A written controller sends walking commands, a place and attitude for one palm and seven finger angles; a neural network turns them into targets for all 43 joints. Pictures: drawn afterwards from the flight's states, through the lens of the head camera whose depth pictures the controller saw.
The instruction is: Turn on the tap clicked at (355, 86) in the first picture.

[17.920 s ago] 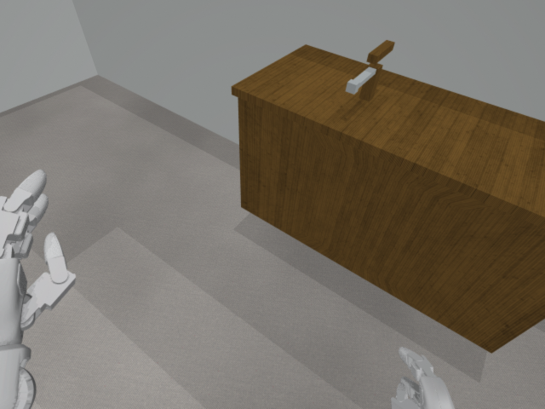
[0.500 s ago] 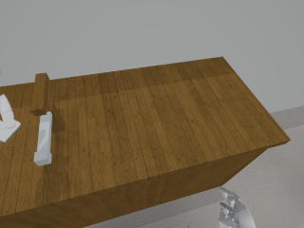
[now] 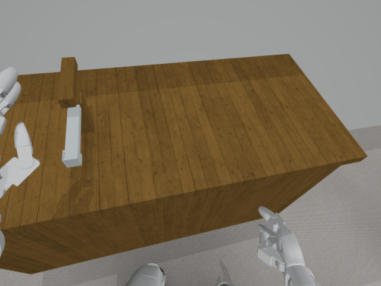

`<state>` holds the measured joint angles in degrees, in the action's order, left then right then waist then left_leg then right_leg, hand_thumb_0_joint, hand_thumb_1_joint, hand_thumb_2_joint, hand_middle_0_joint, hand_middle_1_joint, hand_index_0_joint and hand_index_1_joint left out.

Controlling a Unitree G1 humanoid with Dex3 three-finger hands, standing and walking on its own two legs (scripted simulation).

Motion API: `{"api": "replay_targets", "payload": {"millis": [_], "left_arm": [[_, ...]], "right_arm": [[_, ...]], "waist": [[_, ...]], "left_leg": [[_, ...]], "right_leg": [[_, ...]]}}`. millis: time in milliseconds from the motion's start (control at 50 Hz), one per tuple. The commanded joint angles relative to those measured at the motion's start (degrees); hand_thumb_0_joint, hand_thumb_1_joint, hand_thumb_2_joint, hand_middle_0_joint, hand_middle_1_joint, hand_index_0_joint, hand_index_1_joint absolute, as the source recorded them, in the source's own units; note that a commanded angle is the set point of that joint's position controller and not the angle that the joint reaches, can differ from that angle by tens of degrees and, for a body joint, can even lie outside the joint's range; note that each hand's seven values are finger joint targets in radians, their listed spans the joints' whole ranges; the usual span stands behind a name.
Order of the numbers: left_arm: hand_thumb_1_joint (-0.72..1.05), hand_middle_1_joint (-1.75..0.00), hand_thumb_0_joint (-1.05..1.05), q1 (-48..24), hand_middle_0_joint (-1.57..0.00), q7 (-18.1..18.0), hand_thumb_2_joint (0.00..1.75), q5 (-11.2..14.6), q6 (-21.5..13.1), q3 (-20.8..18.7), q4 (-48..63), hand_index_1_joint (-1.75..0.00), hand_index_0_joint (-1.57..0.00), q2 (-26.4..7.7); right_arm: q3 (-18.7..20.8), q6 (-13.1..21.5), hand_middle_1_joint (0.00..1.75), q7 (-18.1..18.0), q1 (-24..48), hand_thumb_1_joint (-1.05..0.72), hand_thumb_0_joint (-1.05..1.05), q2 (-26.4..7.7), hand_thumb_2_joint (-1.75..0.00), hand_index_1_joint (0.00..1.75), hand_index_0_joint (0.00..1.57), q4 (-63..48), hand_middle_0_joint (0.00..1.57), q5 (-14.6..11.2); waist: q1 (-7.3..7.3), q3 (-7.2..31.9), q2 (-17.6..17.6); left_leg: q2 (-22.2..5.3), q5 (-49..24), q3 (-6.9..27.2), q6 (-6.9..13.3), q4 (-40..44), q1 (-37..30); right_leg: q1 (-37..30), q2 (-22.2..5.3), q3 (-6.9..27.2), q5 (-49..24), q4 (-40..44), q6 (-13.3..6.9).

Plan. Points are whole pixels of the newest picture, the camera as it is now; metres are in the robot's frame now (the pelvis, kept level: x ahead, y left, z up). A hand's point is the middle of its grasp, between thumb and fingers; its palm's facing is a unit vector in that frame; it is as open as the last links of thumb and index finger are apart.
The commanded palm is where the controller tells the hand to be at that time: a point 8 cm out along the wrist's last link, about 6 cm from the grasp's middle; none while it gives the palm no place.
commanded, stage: shuffle to correct the standing spot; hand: left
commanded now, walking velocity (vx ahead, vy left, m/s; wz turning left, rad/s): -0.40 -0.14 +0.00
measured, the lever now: (72, 157) +0.31 +0.29 +0.05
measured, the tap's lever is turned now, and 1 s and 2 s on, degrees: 0 0 0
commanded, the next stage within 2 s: come to a stop and stand still in 0.06 s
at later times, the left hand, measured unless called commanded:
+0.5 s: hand (19, 263) +0.11 +0.23 +0.16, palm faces +0.35 -0.87 -0.34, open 7.4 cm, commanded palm +0.06 +0.26 +0.19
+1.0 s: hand out of the picture +0.03 +0.21 +0.14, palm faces +0.29 -0.86 -0.41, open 7.4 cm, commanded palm -0.02 +0.24 +0.19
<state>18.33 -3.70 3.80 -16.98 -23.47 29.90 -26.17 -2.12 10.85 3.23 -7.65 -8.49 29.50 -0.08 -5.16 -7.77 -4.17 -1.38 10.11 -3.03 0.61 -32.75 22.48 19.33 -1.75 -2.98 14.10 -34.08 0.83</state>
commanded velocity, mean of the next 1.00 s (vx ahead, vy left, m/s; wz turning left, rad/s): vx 0.12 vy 0.01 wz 0.00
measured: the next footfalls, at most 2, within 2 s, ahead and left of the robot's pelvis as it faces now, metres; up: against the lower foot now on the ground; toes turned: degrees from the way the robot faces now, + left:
left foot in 0.50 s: -0.05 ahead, +0.11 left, +0.00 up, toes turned -1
right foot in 0.72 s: -0.14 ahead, -0.10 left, +0.00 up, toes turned -6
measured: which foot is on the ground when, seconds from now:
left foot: down 0.00-0.34, up 0.36-0.48, down 0.50-0.72, up 0.74-0.96, down 0.98-1.00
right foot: down 0.00-0.50, up 0.52-0.70, down 0.72-1.00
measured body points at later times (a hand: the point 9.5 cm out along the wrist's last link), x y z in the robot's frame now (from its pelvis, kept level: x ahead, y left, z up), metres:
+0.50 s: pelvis -0.11 -0.01 -0.02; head -0.11 +0.02 +0.43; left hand +0.09 +0.27 +0.18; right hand +0.04 -0.27 -0.08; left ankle -0.10 +0.11 -0.73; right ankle +0.03 -0.13 -0.72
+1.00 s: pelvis -0.20 -0.03 -0.02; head -0.17 -0.01 +0.43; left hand +0.01 +0.25 +0.16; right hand -0.05 -0.29 -0.09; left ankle -0.22 +0.10 -0.72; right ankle -0.14 -0.12 -0.73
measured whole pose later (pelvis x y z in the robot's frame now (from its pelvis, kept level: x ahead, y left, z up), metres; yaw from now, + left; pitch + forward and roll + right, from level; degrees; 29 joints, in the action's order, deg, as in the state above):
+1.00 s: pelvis -0.20 -0.03 -0.02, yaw -4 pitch +1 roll +0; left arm 27.5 -4.9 3.5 -8.0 -23.3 31.0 -23.5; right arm 0.4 6.5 -1.1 -12.6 -13.5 34.9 -2.3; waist -0.3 -1.8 -4.4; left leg -1.2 21.8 -1.6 1.5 -45.7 20.0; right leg 27.2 0.0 -5.3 16.2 -42.0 -3.8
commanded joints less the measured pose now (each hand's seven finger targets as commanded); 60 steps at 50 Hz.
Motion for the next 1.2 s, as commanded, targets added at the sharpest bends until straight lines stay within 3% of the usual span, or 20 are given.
{"api": "replay_targets", "payload": {"millis": [0, 120, 240, 300, 340, 380, 440, 500, 560, 680, 720, 800, 920, 960, 1000, 1040, 1060, 1120, 1160, 1180], "left_arm": [[0.9, -0.3, 0.0, -3.51, -0.2, 0.85, 0.9, 1.78, -2.68, -5.83, 13.54, -0.3, -0.2, -8.42], [0.9, -0.3, 0.0, 5.25, -0.2, 0.17, 0.9, 4.67, -0.87, -10.06, 21.35, -0.3, -0.2, -10.55], [0.9, -0.3, 0.0, 8.66, -0.2, -1.84, 0.9, 2.89, -0.34, -11.12, 16.13, -0.3, -0.2, -9.67], [0.9, -0.3, 0.0, 6.04, -0.2, -1.5, 0.9, 0.77, 0.82, -9.92, 13.21, -0.3, -0.2, -10.23], [0.9, -0.3, 0.0, 4.6, -0.2, -0.99, 0.9, 1.2, 3.67, -7.84, 12.62, -0.3, -0.2, -10.2], [0.9, -0.3, 0.0, 0.76, -0.2, -1.39, 0.9, 0.67, 6.94, -5.8, 12.86, -0.3, -0.2, -9.37], [0.9, -0.3, 0.0, -1.55, -0.2, -1.17, 0.9, -0.03, 7.6, -1.33, 9.28, -0.3, -0.2, -5.72], [0.9, -0.3, 0.0, -10.29, -0.2, -2.46, 0.9, -1.85, 5.93, -3.73, 14.37, -0.3, -0.2, -8.24], [0.9, -0.3, 0.0, -7.15, -0.2, -0.98, 0.9, -2.57, 4.64, -6.5, 16.75, -0.3, -0.2, -10.95], [0.9, -0.3, 0.0, 1.75, -0.2, -0.09, 0.9, -1.2, 4.27, -6.85, 11.53, -0.3, -0.2, -8.42], [0.9, -0.3, 0.0, 0.61, -0.2, -0.28, 0.9, 0.0, 4.59, -8.05, 10.68, -0.3, -0.2, -10.74], [0.9, -0.3, 0.0, 3.63, -0.2, 0.13, 0.9, 1.08, 5.2, -6.8, 5.73, -0.3, -0.2, -7.09], [0.9, -0.3, 0.0, 3.08, -0.2, -2.0, 0.9, 0.06, 4.51, -5.59, 15.34, -0.3, -0.2, -7.9], [0.9, -0.3, 0.0, 4.45, -0.2, -2.8, 0.9, -0.03, 4.61, -5.12, 17.93, -0.3, -0.2, -7.87], [0.9, -0.3, 0.0, 3.0, -0.2, -3.7, 0.9, -0.79, 4.27, -4.71, 20.8, -0.3, -0.2, -7.56], [0.9, -0.3, 0.0, 1.47, -0.2, -3.95, 0.9, -1.78, 4.04, -7.67, 21.05, -0.3, -0.2, -11.3], [0.9, -0.3, 0.0, -0.41, -0.2, -2.83, 0.9, -1.56, 4.15, -8.62, 21.23, -0.3, -0.2, -12.63], [0.9, -0.3, 0.0, 4.1, -0.2, -2.04, 0.9, -1.0, 5.19, -7.47, 11.07, -0.3, -0.2, -7.82], [0.9, -0.3, 0.0, 7.14, -0.2, -1.3, 0.9, -0.42, 5.41, -9.73, 7.94, -0.3, -0.2, -9.21], [0.9, -0.3, 0.0, 7.27, -0.2, -0.92, 0.9, 0.29, 5.29, -9.65, 7.94, -0.3, -0.2, -9.25]], "right_arm": [[5.45, 1.53, 0.3, -1.33, -1.27, -0.9, 0.0, -10.68, -0.9, 0.3, 0.2, -8.8, 0.2, -1.04], [4.88, 0.64, 0.3, -2.43, 0.79, -0.9, 0.0, -7.86, -0.9, 0.3, 0.2, -7.95, 0.2, -0.91], [5.27, 1.01, 0.3, -4.8, 0.53, -0.9, 0.0, -11.2, -0.9, 0.3, 0.2, -7.83, 0.2, -1.89], [6.48, 0.23, 0.3, -4.78, -1.84, -0.9, 0.0, -12.42, -0.9, 0.3, 0.2, -7.39, 0.2, -2.57], [6.29, -0.14, 0.3, -5.16, -2.06, -0.9, 0.0, -12.36, -0.9, 0.3, 0.2, -4.71, 0.2, -2.26], [3.93, -0.21, 0.3, -4.67, -0.33, -0.9, 0.0, -10.54, -0.9, 0.3, 0.2, -2.51, 0.2, -1.27], [3.1, 1.14, 0.3, -5.27, 0.17, -0.9, 0.0, -11.53, -0.9, 0.3, 0.2, -1.16, 0.2, -0.73], [4.98, 2.64, 0.3, -4.73, -0.01, -0.9, 0.0, -13.49, -0.9, 0.3, 0.2, -3.41, 0.2, -1.16], [5.7, 1.87, 0.3, -1.44, 2.31, -0.9, 0.0, -11.84, -0.9, 0.3, 0.2, -3.7, 0.2, -1.03], [4.04, -1.11, 0.3, -2.07, -0.88, -0.9, 0.0, -11.18, -0.9, 0.3, 0.2, -6.01, 0.2, -1.77], [4.58, -1.3, 0.3, -3.25, 0.15, -0.9, 0.0, -10.32, -0.9, 0.3, 0.2, -6.06, 0.2, -3.26], [5.81, -3.0, 0.3, -2.95, 0.22, -0.9, 0.0, -11.83, -0.9, 0.3, 0.2, -3.04, 0.2, -3.13], [4.66, -1.42, 0.3, -4.68, 0.71, -0.9, 0.0, -9.79, -0.9, 0.3, 0.2, -2.79, 0.2, -2.45], [5.13, 0.8, 0.3, -5.82, -1.19, -0.9, 0.0, -10.87, -0.9, 0.3, 0.2, -2.74, 0.2, -1.79], [6.14, 1.79, 0.3, -5.95, -1.67, -0.9, 0.0, -10.94, -0.9, 0.3, 0.2, -2.58, 0.2, -1.19], [4.78, 2.39, 0.3, -5.44, 1.84, -0.9, 0.0, -9.45, -0.9, 0.3, 0.2, -2.5, 0.2, 0.03], [4.99, 2.36, 0.3, -4.68, 1.28, -0.9, 0.0, -9.83, -0.9, 0.3, 0.2, -1.76, 0.2, -0.03], [5.73, 0.1, 0.3, -3.62, -0.8, -0.9, 0.0, -12.15, -0.9, 0.3, 0.2, -1.86, 0.2, -1.82], [5.28, -0.39, 0.3, -3.44, -0.29, -0.9, 0.0, -12.06, -0.9, 0.3, 0.2, -3.66, 0.2, -2.55], [5.07, -1.03, 0.3, -3.35, -0.25, -0.9, 0.0, -10.63, -0.9, 0.3, 0.2, -4.28, 0.2, -2.98]], "waist": [[2.85, 12.64, 5.16], [3.11, 15.55, -2.61], [3.78, 14.12, 19.55], [4.15, 13.72, 2.81], [5.14, 13.87, -12.74], [6.93, 14.2, -12.23], [6.68, 3.84, -0.09], [6.12, 5.58, 28.77], [4.6, 8.08, 20.76], [3.41, 13.61, 5.23], [5.09, 13.35, -13.97], [5.82, 8.0, 1.58], [4.81, 14.68, -0.27], [4.77, 17.79, 7.79], [4.97, 16.7, 20.78], [6.07, 12.01, 26.63], [5.86, 8.92, 24.24], [4.71, 8.57, 8.67], [3.39, 11.96, 5.94], [3.83, 13.54, -4.16]], "left_leg": [[-8.69, 5.82, 7.8, 0.02, 3.65, -3.37], [-1.56, 12.13, 3.49, -1.49, -12.13, -8.75], [-9.5, 30.56, 12.44, 2.92, 12.13, 5.88], [-1.49, 27.29, 3.43, 0.84, -2.56, 3.12], [4.29, 17.13, 0.91, -0.81, -32.66, -8.13], [0.67, 14.86, 3.48, -0.04, -31.48, -12.36], [-0.06, 21.24, 1.57, 1.97, -6.31, -11.72], [-13.88, 15.2, 20.5, 10.78, 20.78, 1.11], [-15.52, 21.75, 22.39, 13.32, 17.93, 2.57], [-3.85, 22.78, 3.73, 3.49, -13.29, 6.25], [4.21, 17.65, 1.73, 0.54, -48.04, 15.94], [-2.73, 7.21, 11.42, -0.51, -52.67, 15.81], [-0.08, 8.74, 0.03, 2.7, -11.16, -7.34], [0.87, 1.24, -1.33, 3.42, 6.86, -15.36], [-7.79, -18.7, 4.13, 6.87, 17.15, -24.41], [-11.39, -27.09, 14.33, 10.37, 7.8, -20.21], [-13.88, -21.83, 19.09, 11.29, 10.31, -15.94], [-12.39, -11.03, 12.82, 8.77, 2.96, -5.37], [-7.6, -4.32, 8.22, 5.88, -10.61, -0.91], [-1.45, 5.68, 2.95, 4.15, -26.7, 3.06]], "right_leg": [[-4.32, -4.26, 4.1, -6.79, 7.52, -2.64], [7.04, -16.12, 12.37, -2.12, 13.59, -10.37], [-3.1, -1.25, 2.08, 15.39, -2.43, -1.56], [-1.13, -3.95, 6.02, 18.46, 7.99, -3.71], [14.1, -15.54, 17.68, 22.14, 19.25, -9.31], [20.93, -15.65, 13.85, 22.96, 17.36, -8.55], [26.55, -9.1, 6.26, 30.74, 10.25, -3.75], [15.5, 5.76, -0.45, 13.22, -41.38, 0.1], [18.15, 1.52, 5.8, 8.58, -49.7, -0.01], [-12.03, 1.29, -2.46, 3.14, 6.17, -2.88], [-10.92, -14.3, 20.48, -7.62, 16.07, -12.53], [2.08, -17.88, 23.63, -7.76, 13.28, -15.58], [6.69, -11.49, 11.77, 1.97, 6.2, -9.04], [3.26, -6.68, 7.28, -0.52, -6.01, -6.46], [11.27, 2.96, -0.05, 10.73, -29.3, -2.93], [18.26, 2.37, 2.07, 18.38, -28.64, -2.07], [17.89, 1.49, 4.59, 16.04, -30.0, -1.83], [3.36, -0.2, 3.31, 7.18, -14.05, -2.5], [-9.97, 0.62, 0.34, -3.1, 2.29, -3.4], [-14.15, -3.76, 5.37, -5.07, 8.99, -6.03]]}}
